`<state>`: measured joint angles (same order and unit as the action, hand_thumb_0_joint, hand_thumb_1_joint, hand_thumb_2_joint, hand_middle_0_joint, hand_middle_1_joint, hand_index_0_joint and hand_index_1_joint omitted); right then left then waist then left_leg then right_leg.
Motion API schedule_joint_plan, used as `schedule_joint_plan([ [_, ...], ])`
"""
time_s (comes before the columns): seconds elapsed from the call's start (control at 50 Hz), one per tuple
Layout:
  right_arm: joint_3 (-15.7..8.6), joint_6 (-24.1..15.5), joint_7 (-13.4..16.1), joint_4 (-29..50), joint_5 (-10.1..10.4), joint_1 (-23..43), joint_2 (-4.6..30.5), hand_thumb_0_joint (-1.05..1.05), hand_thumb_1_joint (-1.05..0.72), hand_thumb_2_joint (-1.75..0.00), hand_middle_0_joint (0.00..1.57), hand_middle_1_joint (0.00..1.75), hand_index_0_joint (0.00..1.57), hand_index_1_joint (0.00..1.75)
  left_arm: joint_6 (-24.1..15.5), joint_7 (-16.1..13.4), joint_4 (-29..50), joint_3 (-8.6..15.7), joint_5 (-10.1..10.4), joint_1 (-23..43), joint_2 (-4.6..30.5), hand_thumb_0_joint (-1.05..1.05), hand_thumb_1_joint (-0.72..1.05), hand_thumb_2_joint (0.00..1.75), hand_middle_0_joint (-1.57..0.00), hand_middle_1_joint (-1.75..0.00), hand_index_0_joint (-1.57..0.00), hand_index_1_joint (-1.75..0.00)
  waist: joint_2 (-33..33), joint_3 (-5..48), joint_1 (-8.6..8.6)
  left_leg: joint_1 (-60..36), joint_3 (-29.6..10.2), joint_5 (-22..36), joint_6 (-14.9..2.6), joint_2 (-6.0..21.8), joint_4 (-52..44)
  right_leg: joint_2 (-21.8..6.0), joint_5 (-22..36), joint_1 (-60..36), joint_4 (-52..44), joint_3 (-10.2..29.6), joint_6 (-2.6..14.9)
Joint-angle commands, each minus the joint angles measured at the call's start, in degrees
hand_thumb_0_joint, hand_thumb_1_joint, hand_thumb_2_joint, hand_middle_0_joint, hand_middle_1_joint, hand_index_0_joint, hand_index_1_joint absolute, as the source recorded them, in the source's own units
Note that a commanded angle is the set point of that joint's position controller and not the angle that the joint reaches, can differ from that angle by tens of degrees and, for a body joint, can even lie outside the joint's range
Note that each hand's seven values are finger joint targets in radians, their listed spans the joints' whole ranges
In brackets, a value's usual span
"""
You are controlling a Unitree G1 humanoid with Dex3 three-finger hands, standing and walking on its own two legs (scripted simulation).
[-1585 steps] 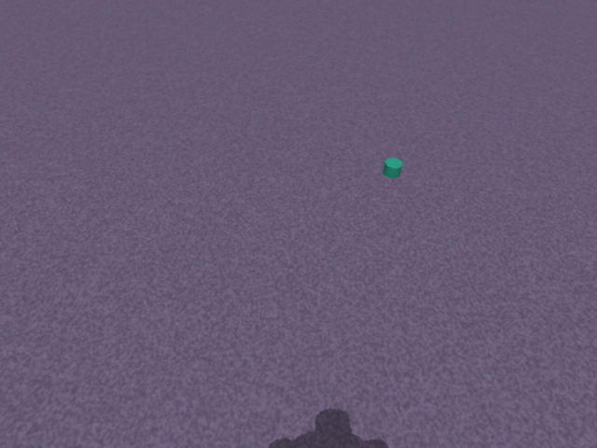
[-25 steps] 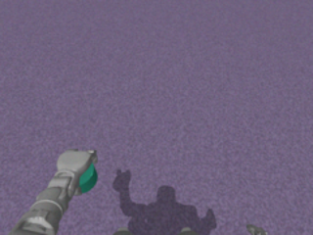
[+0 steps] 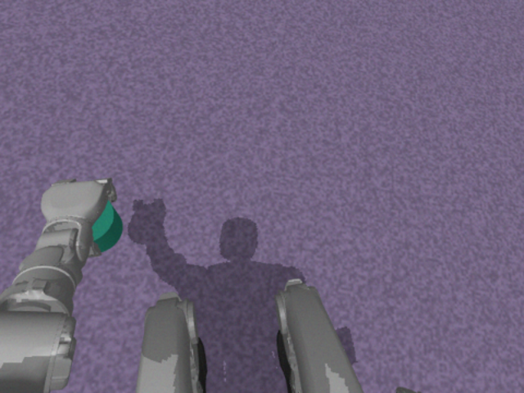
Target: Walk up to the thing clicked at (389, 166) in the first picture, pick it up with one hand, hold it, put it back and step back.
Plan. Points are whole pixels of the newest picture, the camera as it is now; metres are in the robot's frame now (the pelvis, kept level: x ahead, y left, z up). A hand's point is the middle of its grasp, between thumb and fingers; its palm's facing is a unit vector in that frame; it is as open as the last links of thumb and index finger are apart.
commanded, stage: crouch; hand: left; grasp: from above
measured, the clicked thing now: (90, 223) +0.43 +0.25 -0.17
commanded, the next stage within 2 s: lower in 1.02 s
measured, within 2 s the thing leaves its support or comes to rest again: neither
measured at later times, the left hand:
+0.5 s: hand (111, 229) +0.45 +0.25 -0.28, palm faces -0.45 -0.05 -0.89, open 11.0 cm
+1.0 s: hand (119, 230) +0.47 +0.25 -0.34, palm faces -0.47 -0.05 -0.88, open 11.0 cm
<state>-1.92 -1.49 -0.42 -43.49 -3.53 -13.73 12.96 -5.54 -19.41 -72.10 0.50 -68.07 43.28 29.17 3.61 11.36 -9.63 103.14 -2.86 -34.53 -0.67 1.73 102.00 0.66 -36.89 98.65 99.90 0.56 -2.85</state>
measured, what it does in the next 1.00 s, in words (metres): lowers itself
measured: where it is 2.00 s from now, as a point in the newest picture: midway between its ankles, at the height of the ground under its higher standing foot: (246, 388)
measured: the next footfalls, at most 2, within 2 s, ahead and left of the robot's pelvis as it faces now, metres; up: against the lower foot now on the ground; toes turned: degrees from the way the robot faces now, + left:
none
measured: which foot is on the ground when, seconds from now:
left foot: down 0.00-1.00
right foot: down 0.00-1.00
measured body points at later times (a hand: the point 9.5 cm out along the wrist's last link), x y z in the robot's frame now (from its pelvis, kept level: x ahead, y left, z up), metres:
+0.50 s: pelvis -0.01 -0.01 -0.11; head +0.24 +0.04 +0.27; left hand +0.47 +0.25 -0.23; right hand +0.05 -0.29 -0.22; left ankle +0.08 +0.11 -0.48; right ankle +0.07 -0.15 -0.48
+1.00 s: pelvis -0.02 -0.01 -0.17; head +0.24 +0.04 +0.20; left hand +0.49 +0.25 -0.29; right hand +0.00 -0.28 -0.27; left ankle +0.08 +0.11 -0.48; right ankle +0.07 -0.15 -0.48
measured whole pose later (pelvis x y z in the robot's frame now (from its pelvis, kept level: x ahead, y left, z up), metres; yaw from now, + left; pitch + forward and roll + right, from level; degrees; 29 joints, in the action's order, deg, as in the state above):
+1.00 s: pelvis -0.02 -0.01 -0.17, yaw -5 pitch +35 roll -8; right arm 4.0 -2.7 -7.4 -42.6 -7.8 -10.0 14.8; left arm -11.1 -21.2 -83.4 7.3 -72.6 56.3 43.6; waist -0.5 2.0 -14.3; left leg 131.3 -8.9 -37.8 1.2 1.5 133.3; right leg 3.1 -40.5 125.3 129.9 -2.9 -3.1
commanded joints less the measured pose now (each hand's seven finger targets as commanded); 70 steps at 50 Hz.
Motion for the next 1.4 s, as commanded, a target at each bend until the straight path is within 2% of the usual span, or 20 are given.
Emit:
schedule_joint_plan([
  [0.0,-4.15,-2.23,-0.20,2.73,-1.09,-7.97,13.08,0.00,-0.89,-0.90,0.20,0.30,0.20,0.30,-1.33,-3.72,11.19,3.35,-0.39,23.26,16.21,0.00,0.51,0.92,-0.85,-0.91,-0.88,-0.88,8.71,37.22,-0.68,-29.10,-1.86,9.63,0.26,-1.13,-8.06,0.81,10.33,-5.73,-6.33,-5.40,5.11],
  [0.06,-4.03,-2.48,-1.13,1.87,-1.63,-8.98,13.62,0.00,-0.90,-0.90,0.20,0.30,0.20,0.30,-1.91,-4.54,10.89,4.97,-1.62,24.21,19.06,0.00,0.52,0.93,-0.87,-0.89,-0.90,-0.86,9.93,40.45,-0.82,-28.91,-1.34,13.66,0.10,-1.15,-3.86,0.71,13.29,-5.07,-3.66,-5.57,4.85],
  [0.12,-3.96,-2.70,-2.06,1.38,-2.30,-9.05,13.91,0.00,-0.90,-0.90,0.20,0.30,0.20,0.30,-2.24,-4.97,11.26,4.68,-2.02,27.47,18.24,0.00,0.56,0.96,-0.91,-0.90,-0.94,-0.87,13.21,41.12,-1.58,-30.04,-2.08,16.06,0.62,-0.80,-1.53,0.50,13.85,-0.75,-0.30,-6.13,4.94],
  [0.2,-3.84,-2.82,-2.91,1.57,-2.71,-8.83,14.42,0.00,-0.91,-0.90,0.20,0.30,0.20,0.30,-2.00,-5.67,8.72,5.85,-2.78,28.70,20.58,0.00,0.56,0.96,-0.92,-0.89,-0.94,-0.87,14.35,39.95,-1.41,-27.78,-2.13,13.85,0.83,-0.58,0.72,0.43,12.76,2.32,2.52,-6.57,4.99],
  [0.24,-3.43,-2.76,-3.40,2.05,-2.80,-8.78,14.07,0.00,-0.91,-0.90,0.20,0.30,0.20,0.30,-2.15,-5.78,9.86,5.23,-2.58,30.87,20.45,0.00,0.57,0.97,-0.92,-0.91,-0.95,-0.89,14.34,41.18,-1.84,-24.71,-0.73,12.40,0.25,-0.80,3.00,1.02,13.17,1.09,3.04,-6.48,4.98],
  [0.34,-2.73,-2.54,-4.16,2.01,-3.15,-9.10,13.96,0.00,-0.91,-0.90,0.20,0.30,0.20,0.30,-1.82,-5.28,5.86,5.99,-2.18,27.79,21.42,0.00,0.58,1.01,-0.92,-0.95,-0.95,-0.92,12.50,37.93,-1.94,-19.89,0.28,12.38,-0.25,-0.79,6.68,1.28,13.76,1.24,4.71,-6.53,4.58],
  [0.38,-2.65,-2.30,-4.32,2.06,-3.12,-8.22,14.03,0.00,-0.91,-0.90,0.20,0.30,0.20,0.30,-2.17,-4.97,7.45,5.76,-1.93,31.80,22.74,0.00,0.56,1.01,-0.92,-0.94,-0.94,-0.92,13.80,38.64,-2.38,-18.28,0.45,11.65,-0.35,-0.62,8.14,1.74,13.73,2.10,6.16,-6.56,4.69],
  [0.4,-2.72,-2.14,-4.28,2.02,-3.12,-8.49,14.38,0.00,-0.91,-0.90,0.20,0.30,0.20,0.30,-2.27,-4.97,7.06,6.81,-2.32,31.34,24.56,0.00,0.56,1.00,-0.90,-0.94,-0.93,-0.92,12.83,40.06,-1.92,-17.74,0.60,11.51,-0.54,-0.67,8.97,1.88,13.86,1.50,6.40,-6.51,4.55],
  [0.42,-2.43,-2.04,-4.52,2.19,-3.17,-8.93,14.06,0.00,-0.91,-0.90,0.20,0.30,0.20,0.30,-2.16,-4.71,3.84,6.61,-2.70,27.63,23.94,0.00,0.56,1.00,-0.91,-0.95,-0.94,-0.92,12.36,37.52,-1.94,-17.02,0.47,11.69,-0.41,-0.60,9.34,1.78,13.69,1.84,6.80,-6.59,4.49],
  [0.44,-2.40,-2.02,-4.73,2.02,-3.30,-8.69,14.08,0.00,-0.91,-0.90,0.20,0.30,0.20,0.30,-2.55,-4.56,4.49,5.82,-2.26,29.00,22.64,0.00,0.58,0.98,-0.92,-0.94,-0.94,-0.91,11.75,37.30,-2.50,-15.22,0.53,11.22,-0.52,-0.56,10.16,1.96,13.70,2.03,7.36,-6.77,4.42],
  [0.5,-2.08,-1.82,-4.80,1.85,-3.32,-8.63,14.30,0.00,-0.91,-0.90,0.20,0.30,0.20,0.30,-3.11,-4.58,4.01,7.10,-2.44,31.09,25.67,0.00,0.55,1.00,-0.89,-0.96,-0.92,-0.93,12.85,35.42,-2.47,-12.78,0.63,9.52,-0.47,-0.54,11.09,2.03,12.56,3.55,8.72,-6.84,4.55],
  [0.72,-0.58,-1.33,-5.55,1.49,-3.93,-8.89,15.17,0.00,-0.90,-0.90,0.20,0.30,0.20,0.30,-4.55,-4.65,0.75,7.83,-3.60,32.60,28.51,0.00,0.52,0.97,-0.87,-0.94,-0.89,-0.91,13.65,34.90,-3.48,-9.37,0.16,7.59,-0.38,-0.53,15.20,2.45,11.10,7.19,13.35,-8.22,4.62],
  [0.78,-0.07,-1.32,-5.53,1.29,-4.00,-8.56,15.50,0.00,-0.90,-0.90,0.20,0.30,0.20,0.30,-4.79,-4.92,0.16,8.58,-3.55,33.11,30.75,0.00,0.50,0.98,-0.85,-0.94,-0.87,-0.91,13.76,34.17,-3.15,-8.09,0.27,6.67,-0.48,-0.49,16.09,2.66,10.46,7.63,14.05,-8.42,4.64],
  [0.84,0.52,-1.49,-5.76,1.33,-4.34,-8.87,15.94,0.00,-0.90,-0.90,0.20,0.30,0.20,0.30,-5.07,-4.70,-0.50,8.63,-3.64,33.58,30.88,0.00,0.54,0.98,-0.86,-0.95,-0.89,-0.92,14.22,32.94,-4.14,-7.22,-0.28,5.91,-0.31,-0.43,16.59,2.49,9.83,8.86,15.46,-9.11,4.62],
  [1.02,2.03,-1.52,-6.09,1.15,-4.75,-7.86,16.44,0.00,-0.91,-0.90,0.20,0.30,0.20,0.30,-5.66,-5.19,-0.94,8.66,-3.85,34.27,32.86,0.00,0.53,0.99,-0.87,-0.95,-0.89,-0.92,15.93,31.31,-4.54,-4.10,0.20,5.66,-0.44,-0.34,19.75,3.06,10.53,9.59,17.15,-9.46,4.39],
  [1.1,2.09,-1.32,-6.19,1.08,-4.76,-7.64,16.56,0.00,-0.91,-0.90,0.20,0.30,0.20,0.30,-5.78,-5.23,-0.14,9.44,-3.74,33.94,34.47,0.00,0.52,1.01,-0.87,-0.95,-0.89,-0.93,15.28,33.98,-4.25,-3.81,0.08,7.30,-0.57,-0.24,20.98,3.44,12.26,7.53,18.00,-9.59,4.17],
  [1.22,3.30,-1.42,-6.34,1.02,-5.25,-6.75,16.98,0.00,-0.91,-0.90,0.20,0.30,0.20,0.30,-6.02,-5.21,-4.76,7.42,-3.77,34.01,32.40,0.00,0.51,0.97,-0.86,-0.94,-0.89,-0.92,14.61,28.84,-5.84,-1.90,-0.96,6.42,-0.38,-0.13,22.55,3.55,11.29,11.49,20.11,-10.82,4.37],
  [1.3,3.80,-1.46,-6.52,1.12,-5.56,-6.52,17.46,0.00,-0.90,-0.90,0.20,0.30,0.20,0.30,-6.88,-5.98,-4.18,8.74,-4.06,34.96,35.23,0.00,0.55,1.00,-0.89,-0.95,-0.91,-0.93,15.15,30.54,-5.48,-1.55,-1.09,7.86,-0.38,-0.15,23.87,3.92,12.75,10.06,21.27,-11.15,4.24],
  [1.34,4.22,-1.48,-6.61,1.22,-5.85,-5.75,17.25,0.00,-0.91,-0.90,0.20,0.30,0.20,0.30,-7.14,-6.06,-5.80,8.00,-4.31,33.73,34.84,0.00,0.58,0.97,-0.91,-0.97,-0.94,-0.94,15.28,29.36,-5.70,-0.23,-0.89,7.94,-0.52,-0.03,24.88,4.06,13.23,9.72,21.54,-10.95,4.04],
  [1.38,4.53,-1.56,-6.65,1.29,-6.16,-6.22,17.67,0.00,-0.91,-0.90,0.20,0.30,0.20,0.30,-7.47,-6.73,-4.99,9.23,-4.41,34.80,36.25,0.00,0.58,0.99,-0.91,-0.98,-0.93,-0.95,15.59,29.42,-6.16,-0.34,-1.06,7.96,-0.42,-0.07,25.16,3.99,13.19,9.72,22.02,-11.25,4.01],
])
